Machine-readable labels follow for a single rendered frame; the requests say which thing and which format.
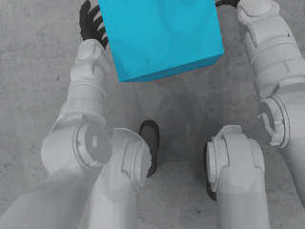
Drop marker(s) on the left robot hand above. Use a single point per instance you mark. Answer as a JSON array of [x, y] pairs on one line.
[[89, 28]]

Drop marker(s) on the left robot forearm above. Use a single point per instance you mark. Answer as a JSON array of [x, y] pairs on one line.
[[88, 87]]

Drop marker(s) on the robot left shin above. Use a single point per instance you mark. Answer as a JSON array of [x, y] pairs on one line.
[[123, 132]]

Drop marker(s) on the robot left upper arm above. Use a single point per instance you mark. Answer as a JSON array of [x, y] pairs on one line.
[[74, 157]]

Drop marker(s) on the right robot forearm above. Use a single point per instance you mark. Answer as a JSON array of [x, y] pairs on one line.
[[271, 48]]

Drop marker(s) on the robot left thigh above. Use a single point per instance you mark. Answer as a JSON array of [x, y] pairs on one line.
[[113, 195]]

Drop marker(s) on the carton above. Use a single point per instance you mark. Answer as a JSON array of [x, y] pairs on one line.
[[153, 39]]

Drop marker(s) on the robot right upper arm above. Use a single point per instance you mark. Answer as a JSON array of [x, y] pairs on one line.
[[280, 122]]

